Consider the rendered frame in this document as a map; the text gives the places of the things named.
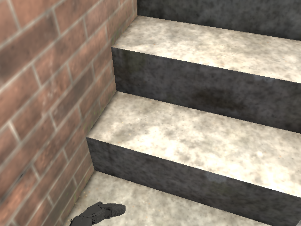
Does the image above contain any left robot hand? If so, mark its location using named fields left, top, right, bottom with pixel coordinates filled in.
left=70, top=202, right=126, bottom=226

